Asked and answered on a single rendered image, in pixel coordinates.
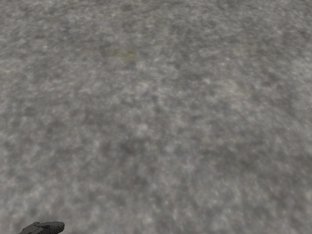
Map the left robot hand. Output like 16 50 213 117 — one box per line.
19 221 64 234

